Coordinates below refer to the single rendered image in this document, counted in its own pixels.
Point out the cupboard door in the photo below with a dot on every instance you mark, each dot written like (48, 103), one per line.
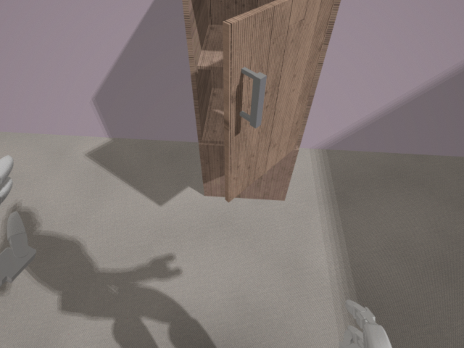
(283, 40)

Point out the right robot hand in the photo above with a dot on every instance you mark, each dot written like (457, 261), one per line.
(373, 335)

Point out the handle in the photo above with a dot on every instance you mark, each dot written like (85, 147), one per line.
(258, 94)

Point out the left robot hand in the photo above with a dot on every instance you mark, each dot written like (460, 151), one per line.
(15, 259)

